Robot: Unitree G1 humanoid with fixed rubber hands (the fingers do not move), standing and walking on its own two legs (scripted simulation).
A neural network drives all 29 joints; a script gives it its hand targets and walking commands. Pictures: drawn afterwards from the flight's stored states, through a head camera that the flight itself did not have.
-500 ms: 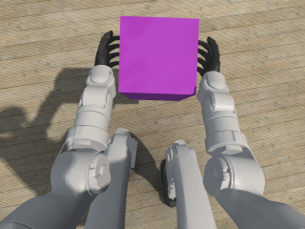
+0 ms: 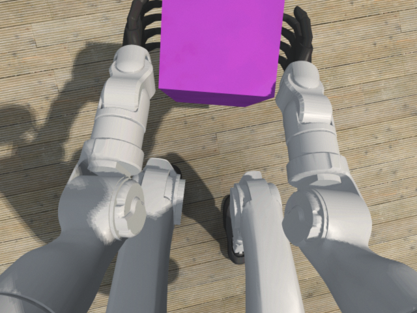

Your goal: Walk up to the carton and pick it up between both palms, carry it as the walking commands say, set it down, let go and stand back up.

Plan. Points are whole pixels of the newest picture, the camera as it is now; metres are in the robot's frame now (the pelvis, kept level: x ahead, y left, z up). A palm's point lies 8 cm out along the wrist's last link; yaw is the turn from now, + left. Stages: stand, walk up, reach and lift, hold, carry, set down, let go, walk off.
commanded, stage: set down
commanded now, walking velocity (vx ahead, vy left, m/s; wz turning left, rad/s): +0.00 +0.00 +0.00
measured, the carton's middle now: (216, 56) +0.53 +0.04 -0.19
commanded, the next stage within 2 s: none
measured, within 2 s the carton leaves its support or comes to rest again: rests again in 1.12 s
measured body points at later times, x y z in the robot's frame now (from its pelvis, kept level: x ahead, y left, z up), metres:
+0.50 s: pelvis -0.01 +0.00 -0.05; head +0.35 +0.04 +0.19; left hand +0.54 +0.19 -0.21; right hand +0.53 -0.07 -0.23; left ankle +0.15 +0.11 -0.40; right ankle +0.08 -0.11 -0.40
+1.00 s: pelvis -0.01 -0.01 -0.07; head +0.35 +0.02 +0.21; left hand +0.54 +0.17 -0.22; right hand +0.53 -0.09 -0.23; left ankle +0.14 +0.11 -0.40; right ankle +0.08 -0.11 -0.40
